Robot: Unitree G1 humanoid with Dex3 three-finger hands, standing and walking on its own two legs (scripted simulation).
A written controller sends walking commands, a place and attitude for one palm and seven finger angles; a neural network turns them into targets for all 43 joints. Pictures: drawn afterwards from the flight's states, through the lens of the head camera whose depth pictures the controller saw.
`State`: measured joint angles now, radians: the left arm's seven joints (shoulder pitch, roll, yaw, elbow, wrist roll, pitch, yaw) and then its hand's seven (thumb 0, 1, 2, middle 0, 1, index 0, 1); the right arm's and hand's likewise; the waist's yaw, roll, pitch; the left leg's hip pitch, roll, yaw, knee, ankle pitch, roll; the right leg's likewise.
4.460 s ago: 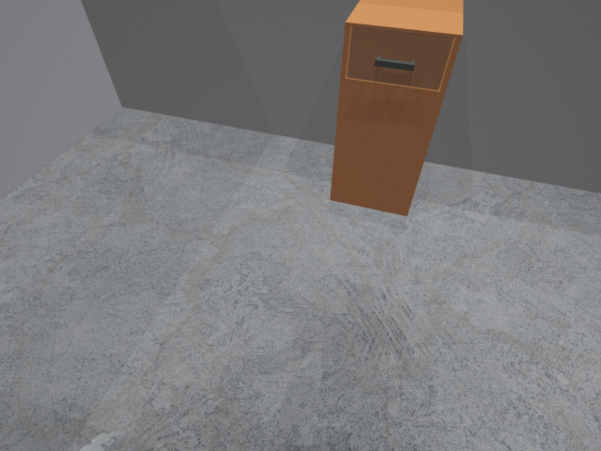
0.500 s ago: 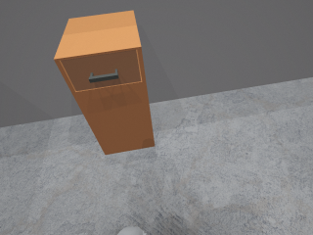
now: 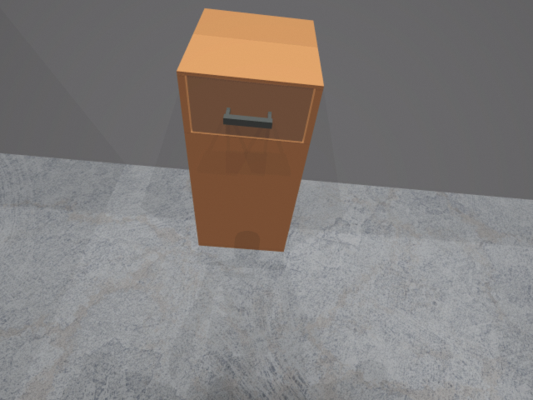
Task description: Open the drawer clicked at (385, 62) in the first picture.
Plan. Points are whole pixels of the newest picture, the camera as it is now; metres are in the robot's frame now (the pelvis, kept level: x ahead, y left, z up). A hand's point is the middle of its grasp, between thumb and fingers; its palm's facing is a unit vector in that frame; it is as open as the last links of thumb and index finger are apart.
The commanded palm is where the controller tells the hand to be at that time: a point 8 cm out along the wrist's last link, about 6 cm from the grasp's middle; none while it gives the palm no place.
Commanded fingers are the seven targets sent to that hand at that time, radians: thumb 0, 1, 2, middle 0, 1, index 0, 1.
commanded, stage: take the last steps up to it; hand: left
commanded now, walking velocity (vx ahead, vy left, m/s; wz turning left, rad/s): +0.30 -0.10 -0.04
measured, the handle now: (248, 117) +0.81 +0.11 -0.05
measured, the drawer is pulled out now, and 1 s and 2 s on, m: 0.00 0.00 0.00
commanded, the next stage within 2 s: come to a stop and stand still in 0.78 s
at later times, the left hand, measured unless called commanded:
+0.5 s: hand (220, 365) +0.21 +0.09 -0.17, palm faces +0.02 -0.98 -0.20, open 7.3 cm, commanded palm none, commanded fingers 0.00 0.90 0.90 -0.20 -0.30 -0.20 -0.30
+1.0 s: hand (224, 344) +0.25 +0.09 -0.19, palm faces +0.08 -0.99 -0.14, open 7.4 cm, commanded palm none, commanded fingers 0.00 0.90 0.90 -0.20 -0.30 -0.20 -0.30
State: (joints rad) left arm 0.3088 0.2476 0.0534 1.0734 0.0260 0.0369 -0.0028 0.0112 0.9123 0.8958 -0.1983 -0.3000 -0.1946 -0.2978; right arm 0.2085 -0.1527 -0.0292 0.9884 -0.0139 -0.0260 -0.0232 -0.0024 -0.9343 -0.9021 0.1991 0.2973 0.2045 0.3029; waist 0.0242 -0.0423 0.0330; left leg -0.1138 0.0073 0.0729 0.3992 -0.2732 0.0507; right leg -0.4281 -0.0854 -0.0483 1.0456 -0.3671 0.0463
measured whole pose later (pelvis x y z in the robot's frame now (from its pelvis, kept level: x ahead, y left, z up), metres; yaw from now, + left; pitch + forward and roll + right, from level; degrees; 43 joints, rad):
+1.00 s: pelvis +0.29 -0.07 -0.01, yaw -1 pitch -1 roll +0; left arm 0.34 0.13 0.03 1.14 0.01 0.00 0.02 0.01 0.91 0.90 -0.20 -0.30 -0.20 -0.30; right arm 0.18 -0.14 -0.04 1.03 -0.01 -0.06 -0.04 -0.02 -0.96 -0.90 0.20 0.30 0.20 0.30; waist 0.02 -0.04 0.06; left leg -0.22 0.03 0.17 0.47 -0.22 0.04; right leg -0.37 -0.07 -0.05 0.96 -0.41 0.01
